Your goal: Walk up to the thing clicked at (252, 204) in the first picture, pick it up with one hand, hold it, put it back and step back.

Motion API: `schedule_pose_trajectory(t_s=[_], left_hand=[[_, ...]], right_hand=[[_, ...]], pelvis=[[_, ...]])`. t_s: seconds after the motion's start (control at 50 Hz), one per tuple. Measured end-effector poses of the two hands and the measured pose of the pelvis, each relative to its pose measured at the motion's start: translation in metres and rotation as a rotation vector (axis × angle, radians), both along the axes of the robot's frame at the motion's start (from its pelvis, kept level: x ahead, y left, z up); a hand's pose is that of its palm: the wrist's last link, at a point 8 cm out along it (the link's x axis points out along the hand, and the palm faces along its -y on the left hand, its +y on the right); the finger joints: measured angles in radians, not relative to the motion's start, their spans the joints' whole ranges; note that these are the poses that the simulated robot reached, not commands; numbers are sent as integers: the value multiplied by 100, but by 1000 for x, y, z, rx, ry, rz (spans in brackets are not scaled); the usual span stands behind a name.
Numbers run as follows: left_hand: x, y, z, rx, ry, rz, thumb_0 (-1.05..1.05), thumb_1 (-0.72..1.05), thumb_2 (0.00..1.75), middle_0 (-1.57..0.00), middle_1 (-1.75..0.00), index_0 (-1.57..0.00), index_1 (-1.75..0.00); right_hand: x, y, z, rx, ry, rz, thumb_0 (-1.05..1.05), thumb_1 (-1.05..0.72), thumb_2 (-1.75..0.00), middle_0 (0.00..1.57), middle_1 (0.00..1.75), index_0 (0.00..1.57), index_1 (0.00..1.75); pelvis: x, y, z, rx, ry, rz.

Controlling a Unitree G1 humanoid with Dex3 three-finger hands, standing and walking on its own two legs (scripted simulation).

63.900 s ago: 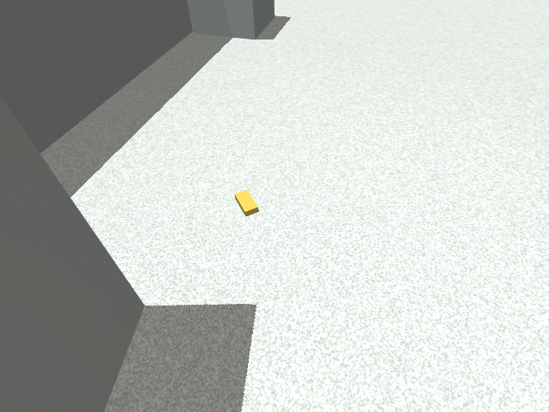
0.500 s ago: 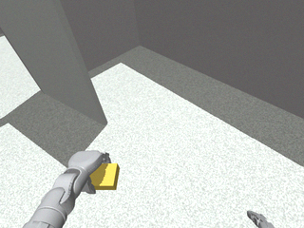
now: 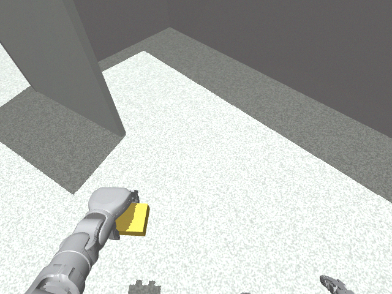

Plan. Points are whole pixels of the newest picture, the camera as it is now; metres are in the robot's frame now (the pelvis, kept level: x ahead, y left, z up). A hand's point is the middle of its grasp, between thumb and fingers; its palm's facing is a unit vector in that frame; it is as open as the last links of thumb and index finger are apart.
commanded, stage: crouch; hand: left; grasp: from above
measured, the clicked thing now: (119, 218) +0.34 +0.21 -0.11
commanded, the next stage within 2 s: lower in 1.74 s
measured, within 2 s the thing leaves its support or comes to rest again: neither
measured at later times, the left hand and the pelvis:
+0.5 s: hand (142, 220) +0.41 +0.21 -0.32, palm faces -0.45 +0.07 -0.89, open 9.7 cm; pelvis -0.05 +0.01 -0.20, yaw -1 degrees
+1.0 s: hand (150, 225) +0.45 +0.21 -0.50, palm faces -0.47 +0.03 -0.88, open 9.7 cm; pelvis -0.05 +0.01 -0.33, yaw -3 degrees
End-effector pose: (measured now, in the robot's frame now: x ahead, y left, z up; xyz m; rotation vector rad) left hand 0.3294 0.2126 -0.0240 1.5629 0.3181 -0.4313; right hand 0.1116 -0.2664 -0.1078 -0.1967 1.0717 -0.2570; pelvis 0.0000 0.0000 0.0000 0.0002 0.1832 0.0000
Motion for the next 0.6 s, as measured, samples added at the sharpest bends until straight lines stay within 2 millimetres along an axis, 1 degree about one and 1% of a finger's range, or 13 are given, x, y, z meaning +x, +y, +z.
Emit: schedule_pose_trajectory(t_s=[0.08,0.2,0.28,0.36,0.42,0.48,0.6], left_hand=[[13,0,-39,21,-14,-7,0,8,43,-66,-54,-70,-49],[34,-4,-103,35,-43,-19,0,9,42,-67,-52,-70,-47],[48,-8,-143,40,-56,-22,0,8,42,-68,-51,-71,-46],[62,-10,-179,45,-52,-9,0,8,42,-68,-51,-71,-46],[72,-9,-206,46,-34,7,0,8,42,-68,-50,-71,-45],[81,-9,-233,43,-13,12,0,9,41,-69,-48,-72,-43],[97,-9,-289,22,11,4,0,10,39,-70,-45,-73,-40]], right_hand=[[-24,-9,-28,-33,55,-6,0,-90,-89,21,30,20,30],[-70,-17,-81,-78,152,-38,0,-91,-89,21,30,20,30],[-100,-14,-118,-89,214,-68,0,-91,-89,21,30,20,30],[-124,-5,-152,-80,268,-88,0,-91,-89,21,30,20,30],[-136,3,-176,-66,297,-93,0,-91,-89,21,30,20,30],[-143,9,-199,-52,318,-92,0,-91,-89,21,30,20,30],[-144,13,-240,-41,340,-59,0,-91,-89,21,30,20,30]], pelvis=[[-10,1,-29,-8,87,5],[-25,6,-84,-21,214,7],[-34,9,-120,-28,281,6],[-42,12,-151,-32,334,3],[-46,13,-173,-35,371,3],[-48,13,-195,-38,405,3],[-49,12,-238,-49,462,2]])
